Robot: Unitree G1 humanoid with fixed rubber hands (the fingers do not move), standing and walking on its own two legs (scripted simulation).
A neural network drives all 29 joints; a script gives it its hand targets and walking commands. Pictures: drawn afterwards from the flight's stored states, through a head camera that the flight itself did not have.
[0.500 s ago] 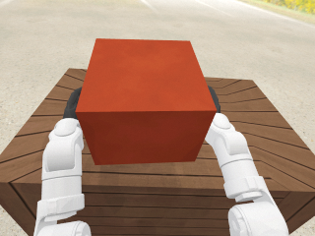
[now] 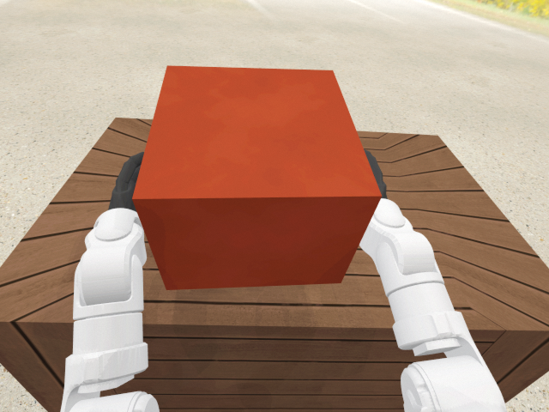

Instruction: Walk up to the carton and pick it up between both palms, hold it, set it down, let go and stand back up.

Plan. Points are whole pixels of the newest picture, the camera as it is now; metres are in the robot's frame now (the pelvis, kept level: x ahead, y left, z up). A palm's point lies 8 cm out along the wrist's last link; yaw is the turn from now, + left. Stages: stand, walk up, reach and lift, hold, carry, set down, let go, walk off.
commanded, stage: hold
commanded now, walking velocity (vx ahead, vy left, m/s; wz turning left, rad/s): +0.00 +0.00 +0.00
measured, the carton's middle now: (254, 174) +0.39 +0.01 +0.20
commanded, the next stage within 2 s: none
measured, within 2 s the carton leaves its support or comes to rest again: neither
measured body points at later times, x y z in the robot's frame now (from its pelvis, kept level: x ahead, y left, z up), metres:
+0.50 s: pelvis -0.01 +0.00 +0.00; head -0.06 +0.02 +0.45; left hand +0.35 +0.18 +0.18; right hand +0.37 -0.16 +0.19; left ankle +0.01 +0.14 -0.75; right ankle +0.01 -0.13 -0.75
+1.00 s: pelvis -0.01 +0.00 +0.00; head -0.06 +0.02 +0.45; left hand +0.35 +0.18 +0.18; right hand +0.37 -0.16 +0.19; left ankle +0.01 +0.14 -0.75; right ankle +0.01 -0.13 -0.75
